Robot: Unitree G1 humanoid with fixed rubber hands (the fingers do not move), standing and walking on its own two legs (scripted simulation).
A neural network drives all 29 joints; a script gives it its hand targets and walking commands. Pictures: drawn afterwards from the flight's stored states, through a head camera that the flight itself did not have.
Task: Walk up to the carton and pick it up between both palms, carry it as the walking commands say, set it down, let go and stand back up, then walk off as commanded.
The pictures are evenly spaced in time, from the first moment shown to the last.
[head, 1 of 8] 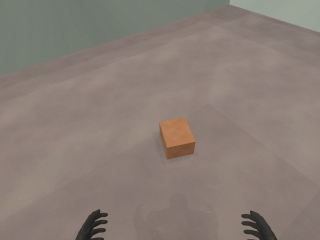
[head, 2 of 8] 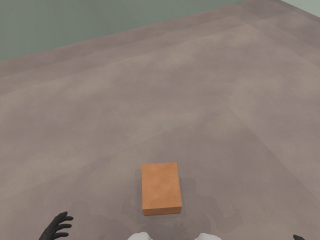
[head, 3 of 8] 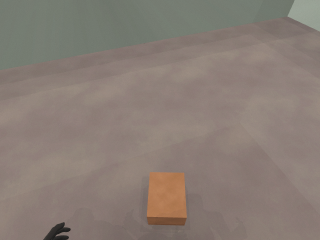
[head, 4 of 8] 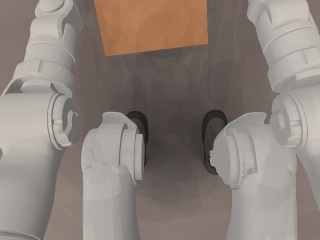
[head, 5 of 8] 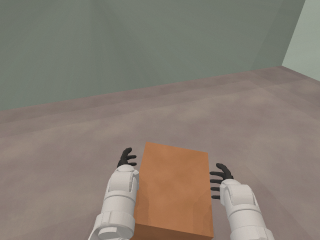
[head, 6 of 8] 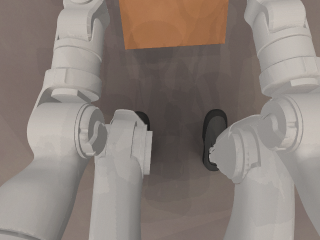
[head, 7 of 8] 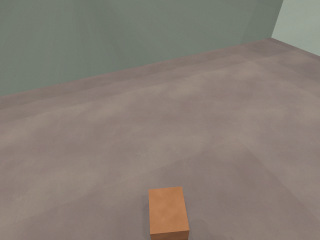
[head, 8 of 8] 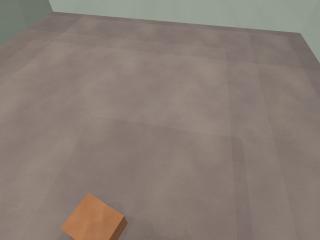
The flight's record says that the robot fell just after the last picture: no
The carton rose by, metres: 0.69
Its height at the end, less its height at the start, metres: +0.00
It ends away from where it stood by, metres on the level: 0.07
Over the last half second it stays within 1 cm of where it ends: yes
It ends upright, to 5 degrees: yes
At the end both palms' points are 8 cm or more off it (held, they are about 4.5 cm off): yes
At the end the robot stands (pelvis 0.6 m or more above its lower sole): yes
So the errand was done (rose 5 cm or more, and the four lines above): yes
